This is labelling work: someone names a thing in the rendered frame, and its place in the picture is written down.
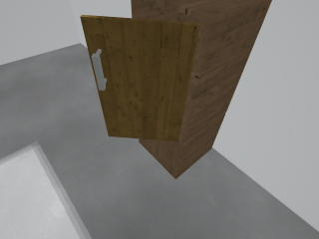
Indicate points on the handle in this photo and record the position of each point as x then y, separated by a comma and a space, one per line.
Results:
101, 81

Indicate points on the cupboard door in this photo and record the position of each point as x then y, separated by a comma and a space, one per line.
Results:
147, 64

